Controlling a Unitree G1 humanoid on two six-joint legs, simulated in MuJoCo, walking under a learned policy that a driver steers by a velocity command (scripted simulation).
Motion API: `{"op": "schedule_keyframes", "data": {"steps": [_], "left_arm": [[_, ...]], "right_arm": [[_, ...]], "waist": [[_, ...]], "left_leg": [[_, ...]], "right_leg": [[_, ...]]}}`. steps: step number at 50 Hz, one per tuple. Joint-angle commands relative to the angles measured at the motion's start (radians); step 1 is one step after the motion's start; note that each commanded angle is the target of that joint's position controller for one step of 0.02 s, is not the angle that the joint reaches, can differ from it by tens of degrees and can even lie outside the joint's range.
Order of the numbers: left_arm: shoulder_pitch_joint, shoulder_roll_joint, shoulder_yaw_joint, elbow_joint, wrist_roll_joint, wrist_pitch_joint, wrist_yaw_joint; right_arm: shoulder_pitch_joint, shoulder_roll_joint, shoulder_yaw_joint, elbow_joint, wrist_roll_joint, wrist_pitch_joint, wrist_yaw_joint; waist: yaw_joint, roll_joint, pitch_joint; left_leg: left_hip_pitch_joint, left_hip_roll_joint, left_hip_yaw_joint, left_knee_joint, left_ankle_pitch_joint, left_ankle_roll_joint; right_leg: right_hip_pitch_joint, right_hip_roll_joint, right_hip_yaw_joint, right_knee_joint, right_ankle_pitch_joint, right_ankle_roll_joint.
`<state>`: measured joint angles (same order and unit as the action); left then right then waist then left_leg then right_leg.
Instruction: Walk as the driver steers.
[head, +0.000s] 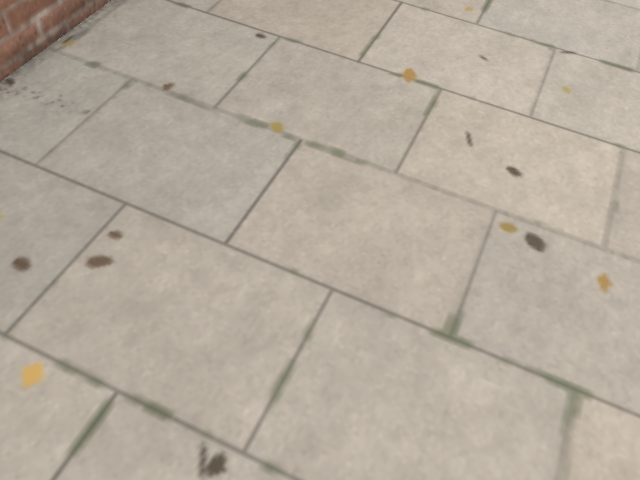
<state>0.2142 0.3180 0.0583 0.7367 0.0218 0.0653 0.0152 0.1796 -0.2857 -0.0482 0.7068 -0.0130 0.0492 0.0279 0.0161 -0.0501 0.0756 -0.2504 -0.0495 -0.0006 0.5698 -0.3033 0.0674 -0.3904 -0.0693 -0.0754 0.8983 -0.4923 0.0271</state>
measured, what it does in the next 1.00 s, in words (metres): walks ahead: right foot, then left foot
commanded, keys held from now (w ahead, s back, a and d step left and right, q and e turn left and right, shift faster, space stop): q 0.22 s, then no key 0.02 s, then w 0.66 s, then w+e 0.10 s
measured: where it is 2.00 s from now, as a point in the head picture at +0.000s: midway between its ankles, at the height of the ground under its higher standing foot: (246, 441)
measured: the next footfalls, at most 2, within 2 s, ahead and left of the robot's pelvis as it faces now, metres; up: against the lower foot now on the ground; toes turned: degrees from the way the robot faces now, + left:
right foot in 0.48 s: +0.09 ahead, -0.10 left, +0.00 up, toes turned +14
left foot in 0.96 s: +0.35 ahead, +0.17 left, +0.00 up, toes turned +15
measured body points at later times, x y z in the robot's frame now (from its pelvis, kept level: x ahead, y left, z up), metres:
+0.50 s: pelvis +0.03 -0.01 +0.01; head +0.04 -0.02 +0.46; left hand +0.10 +0.29 -0.09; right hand +0.15 -0.27 -0.12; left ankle +0.00 +0.08 -0.73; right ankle +0.05 -0.10 -0.73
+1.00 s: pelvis +0.24 +0.06 -0.01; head +0.28 +0.08 +0.44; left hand +0.11 +0.29 -0.15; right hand +0.50 -0.11 -0.10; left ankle +0.32 +0.16 -0.73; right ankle +0.06 -0.10 -0.69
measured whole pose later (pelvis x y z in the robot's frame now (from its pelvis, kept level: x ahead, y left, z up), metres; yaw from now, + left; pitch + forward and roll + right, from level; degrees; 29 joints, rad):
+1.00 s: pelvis +0.24 +0.06 -0.01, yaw +12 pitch +1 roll +0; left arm 0.48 0.23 0.02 0.97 0.00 -0.06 0.00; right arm 0.02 -0.25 -0.01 0.75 -0.05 -0.06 0.02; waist 0.07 0.00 0.06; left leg -0.45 -0.03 0.09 0.57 -0.13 0.09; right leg -0.05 0.02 0.03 0.77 -0.46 -0.06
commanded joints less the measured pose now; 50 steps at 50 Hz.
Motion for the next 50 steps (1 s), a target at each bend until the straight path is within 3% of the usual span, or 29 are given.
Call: {"op": "schedule_keyframes", "data": {"steps": [1, 3, 6, 12, 13, 15, 18, 21, 23, 24, 25, 26, 27, 28, 29, 31, 36, 40, 42, 45, 46, 47, 48, 49, 50], "left_arm": [[-0.025, 0.099, 0.024, -0.078, -0.013, -0.011, 0.003], [0.011, 0.11, 0.03, -0.054, 0.007, -0.014, -0.005], [-0.004, 0.089, 0.027, -0.059, 0.0, -0.007, -0.009], [-0.05, 0.082, 0.024, -0.072, -0.001, -0.004, 0.001], [-0.044, 0.083, 0.022, -0.069, 0.002, -0.008, -0.001], [-0.067, 0.079, 0.019, -0.071, 0.008, -0.016, -0.01], [-0.092, 0.07, 0.011, -0.074, 0.009, -0.036, -0.02], [-0.056, 0.054, 0.002, -0.059, 0.002, -0.062, -0.021], [0.057, 0.025, -0.007, -0.014, -0.001, -0.079, -0.01], [0.119, 0.046, -0.003, 0.006, 0.005, -0.091, 0.002], [0.21, 0.115, 0.004, 0.014, 0.016, -0.103, 0.014], [0.216, 0.226, 0.034, 0.033, 0.017, -0.106, 0.01], [0.184, 0.192, 0.035, 0.045, 0.009, -0.106, 0.005], [0.127, 0.134, 0.021, 0.035, -0.004, -0.112, -0.004], [0.095, 0.103, 0.014, 0.029, -0.008, -0.118, -0.011], [0.109, 0.069, 0.004, 0.044, -0.009, -0.135, -0.015], [0.244, 0.047, 0.002, 0.122, -0.016, -0.15, -0.027], [0.294, 0.052, 0.0, 0.163, -0.011, -0.152, -0.022], [0.305, 0.064, 0.0, 0.179, -0.007, -0.151, -0.018], [0.275, 0.082, 0.001, 0.193, -0.006, -0.149, -0.01], [0.274, 0.087, 0.001, 0.2, -0.008, -0.147, -0.009], [0.26, 0.088, -0.001, 0.202, -0.013, -0.144, -0.009], [0.251, 0.06, -0.011, 0.175, -0.021, -0.146, -0.014], [0.362, -0.078, -0.041, 0.145, -0.047, -0.142, -0.02], [0.31, 0.068, -0.002, 0.169, -0.02, -0.131, -0.007]], "right_arm": [[-0.005, -0.183, -0.049, -0.051, 0.003, -0.009, -0.02], [-0.011, -0.156, -0.04, -0.057, 0.012, -0.012, -0.028], [0.039, -0.17, -0.046, -0.044, 0.013, -0.02, -0.024], [0.096, -0.182, -0.054, -0.032, 0.001, -0.019, -0.026], [0.114, -0.18, -0.053, -0.028, -0.002, -0.02, -0.026], [0.127, -0.169, -0.048, -0.019, -0.012, -0.02, -0.023], [0.14, -0.166, -0.044, -0.001, -0.021, -0.026, -0.02], [0.138, -0.165, -0.041, 0.019, -0.02, -0.039, -0.02], [0.08, -0.151, -0.036, 0.016, -0.008, -0.041, -0.024], [0.067, -0.113, -0.026, 0.01, -0.005, -0.049, -0.028], [0.064, -0.025, -0.003, -0.008, -0.001, -0.063, -0.027], [0.021, -0.07, -0.011, -0.026, -0.008, -0.073, -0.03], [0.019, -0.119, -0.024, -0.026, -0.027, -0.08, -0.027], [0.055, -0.123, -0.026, 0.005, -0.025, -0.085, -0.013], [0.085, -0.119, -0.025, 0.029, -0.023, -0.086, -0.001], [0.071, -0.102, -0.02, 0.045, -0.037, -0.084, 0.015], [-0.102, -0.053, 0.003, 0.001, -0.033, -0.079, 0.022], [-0.232, -0.018, 0.025, -0.037, -0.025, -0.083, 0.03], [-0.261, -0.024, 0.028, -0.046, -0.021, -0.085, 0.028], [-0.185, -0.051, 0.019, -0.022, -0.021, -0.089, 0.011], [-0.091, -0.072, 0.008, 0.009, -0.022, -0.094, 0.0], [0.068, -0.097, -0.004, 0.06, -0.026, -0.106, -0.012], [0.232, -0.161, -0.024, 0.092, -0.048, -0.115, -0.029], [0.282, -0.251, -0.046, 0.098, -0.066, -0.113, -0.035], [0.25, -0.197, -0.04, 0.097, -0.025, -0.105, -0.028]], "waist": [[-0.006, 0.18, -0.03], [-0.003, 0.193, -0.081], [-0.017, 0.148, -0.106], [-0.046, 0.164, -0.094], [-0.053, 0.16, -0.119], [-0.067, 0.174, -0.103], [-0.073, 0.178, -0.06], [-0.049, 0.156, -0.043], [0.033, 0.118, -0.028], [0.064, 0.06, -0.035], [0.088, -0.121, -0.075], [0.086, -0.141, 0.023], [0.037, -0.045, 0.094], [-0.001, -0.027, 0.094], [-0.022, -0.037, 0.074], [-0.015, -0.058, 0.031], [0.037, -0.04, 0.032], [0.066, -0.053, 0.037], [0.063, -0.058, 0.038], [0.002, -0.065, 0.0], [-0.04, -0.06, -0.055], [-0.116, -0.033, -0.142], [-0.178, 0.034, -0.257], [-0.116, 0.281, -0.405], [-0.132, 0.151, -0.367]], "left_leg": [[0.105, 0.247, -0.322, -0.277, 0.389, 0.141], [0.143, 0.202, -0.287, -0.261, 0.476, 0.134], [0.185, 0.202, -0.318, -0.255, 0.467, 0.14], [0.198, 0.206, -0.423, -0.259, 0.327, 0.164], [0.196, 0.203, -0.44, -0.277, 0.202, 0.172], [0.158, 0.192, -0.483, -0.33, -0.105, 0.185], [0.107, 0.193, -0.525, -0.354, -0.242, 0.19], [0.027, 0.185, -0.534, -0.342, -0.251, 0.181], [-0.142, 0.123, -0.487, -0.283, -0.287, 0.135], [-0.266, 0.071, -0.434, -0.186, -0.312, 0.089], [-0.358, -0.032, -0.266, 0.105, -0.309, 0.032], [-0.521, -0.128, -0.161, 0.256, -0.226, 0.02], [-0.537, -0.039, -0.201, 0.345, -0.142, 0.019], [-0.515, -0.014, -0.185, 0.373, -0.073, 0.009], [-0.489, 0.004, -0.158, 0.383, -0.025, -0.008], [-0.466, 0.036, -0.088, 0.43, 0.064, -0.032], [-0.537, 0.09, 0.019, 0.355, 0.156, -0.068], [-0.444, 0.078, 0.074, 0.15, 0.205, -0.066], [-0.379, 0.064, 0.086, 0.067, 0.203, -0.043], [-0.205, 0.02, 0.092, -0.008, 0.154, 0.014], [-0.075, -0.008, 0.089, -0.037, 0.137, 0.034], [0.136, -0.012, 0.08, -0.101, 0.176, 0.061], [0.4, 0.163, -0.095, -0.124, 0.048, 0.099], [0.662, 0.494, -0.576, -0.189, -0.073, 0.201], [0.532, 0.488, -0.687, -0.283, -0.134, 0.203]], "right_leg": [[-0.19, 0.012, 0.111, 0.159, 0.063, 0.003], [-0.167, 0.029, 0.1, 0.193, 0.122, 0.012], [-0.186, 0.039, 0.11, 0.172, 0.139, 0.023], [-0.198, 0.057, 0.128, 0.03, 0.109, 0.022], [-0.175, 0.058, 0.123, 0.009, 0.104, 0.019], [-0.151, 0.063, 0.111, -0.042, 0.098, 0.008], [-0.099, 0.075, 0.098, -0.133, 0.073, -0.015], [0.042, 0.093, 0.084, -0.266, 0.066, -0.054], [0.305, 0.106, 0.059, -0.497, 0.2, -0.091], [0.454, 0.056, 0.129, -0.553, 0.16, -0.101], [0.545, -0.179, 0.412, -0.699, -0.114, -0.132], [0.457, -0.303, 0.733, -0.818, -0.336, -0.211], [0.383, -0.311, 0.707, -0.802, -0.33, -0.241], [0.371, -0.25, 0.621, -0.794, -0.259, -0.222], [0.371, -0.198, 0.526, -0.796, -0.155, -0.198], [0.377, -0.138, 0.398, -0.801, 0.057, -0.193], [0.43, -0.102, 0.264, -0.791, 0.442, -0.214], [0.418, -0.091, 0.198, -0.764, 0.646, -0.208], [0.428, -0.114, 0.192, -0.749, 0.723, -0.206], [0.45, -0.143, 0.166, -0.637, 1.022, -0.18], [0.446, -0.137, 0.164, -0.517, 1.16, -0.166], [0.385, -0.105, 0.138, -0.335, 1.154, -0.147], [0.192, -0.064, 0.12, -0.081, 0.858, -0.135], [-0.145, 0.098, 0.053, 0.282, 0.07, -0.097], [-0.198, 0.098, 0.149, 0.382, 0.011, -0.117]]}}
